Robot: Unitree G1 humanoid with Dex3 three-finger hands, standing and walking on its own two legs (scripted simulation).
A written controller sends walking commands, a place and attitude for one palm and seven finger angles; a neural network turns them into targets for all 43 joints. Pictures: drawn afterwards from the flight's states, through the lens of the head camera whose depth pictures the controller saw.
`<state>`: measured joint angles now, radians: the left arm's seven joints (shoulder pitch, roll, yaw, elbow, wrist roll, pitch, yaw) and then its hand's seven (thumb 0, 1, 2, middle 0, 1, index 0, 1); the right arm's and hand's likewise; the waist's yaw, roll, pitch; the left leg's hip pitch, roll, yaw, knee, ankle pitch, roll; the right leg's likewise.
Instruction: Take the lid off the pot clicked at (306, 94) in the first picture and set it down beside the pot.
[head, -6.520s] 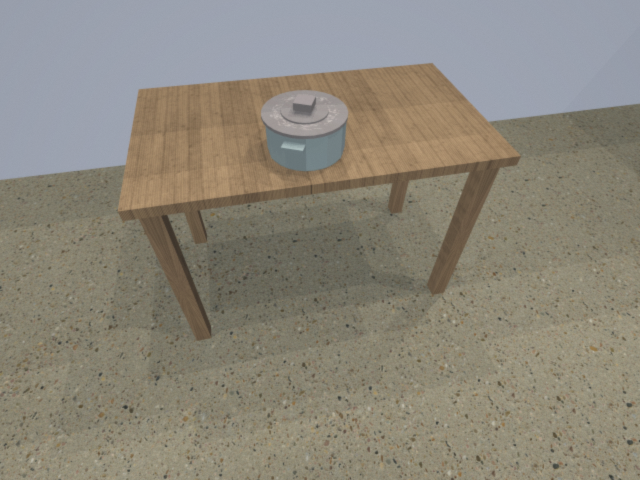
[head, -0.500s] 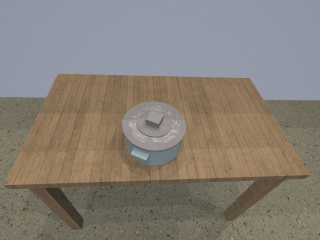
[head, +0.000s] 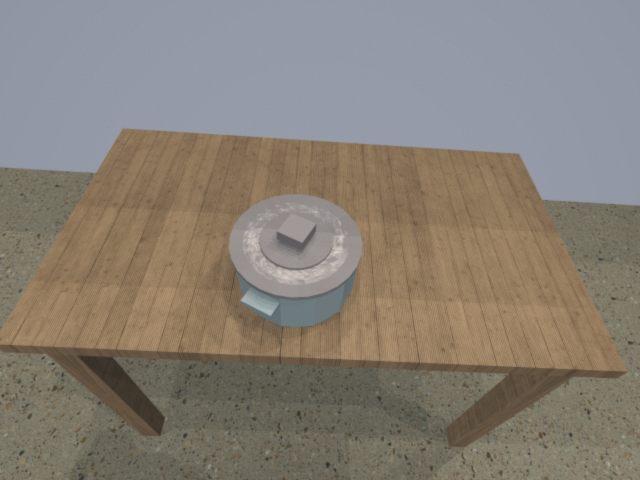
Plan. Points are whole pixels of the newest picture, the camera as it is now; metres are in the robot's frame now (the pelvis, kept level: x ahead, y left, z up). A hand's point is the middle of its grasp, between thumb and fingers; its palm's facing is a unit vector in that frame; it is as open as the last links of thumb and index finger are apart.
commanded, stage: shuffle to correct the standing spot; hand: left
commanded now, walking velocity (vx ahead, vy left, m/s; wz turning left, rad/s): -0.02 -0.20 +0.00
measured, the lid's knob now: (296, 231) +0.46 +0.07 +0.02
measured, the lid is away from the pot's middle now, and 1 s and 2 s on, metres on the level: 0.00 0.00 0.00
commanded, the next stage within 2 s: come to a stop and stand still in 1.30 s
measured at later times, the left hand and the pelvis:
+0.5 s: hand out of the picture -0.04 +0.16 -0.20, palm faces +0.04 -0.99 -0.14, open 7.4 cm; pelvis -0.04 -0.01 -0.01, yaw +1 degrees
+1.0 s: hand out of the picture +0.03 +0.13 -0.18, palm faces -0.01 -0.99 -0.17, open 7.3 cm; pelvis -0.03 -0.05 +0.00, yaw +0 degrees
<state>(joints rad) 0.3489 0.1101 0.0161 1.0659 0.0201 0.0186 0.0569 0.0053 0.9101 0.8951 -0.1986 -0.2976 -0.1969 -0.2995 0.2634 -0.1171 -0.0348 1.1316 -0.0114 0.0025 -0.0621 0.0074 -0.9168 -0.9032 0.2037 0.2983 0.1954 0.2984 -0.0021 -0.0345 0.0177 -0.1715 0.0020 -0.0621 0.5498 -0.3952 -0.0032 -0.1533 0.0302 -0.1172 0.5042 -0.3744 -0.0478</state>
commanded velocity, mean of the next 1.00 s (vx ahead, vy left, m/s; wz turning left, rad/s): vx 0.04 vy -0.19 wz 0.00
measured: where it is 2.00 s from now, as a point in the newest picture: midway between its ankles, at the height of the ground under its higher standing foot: outside the picture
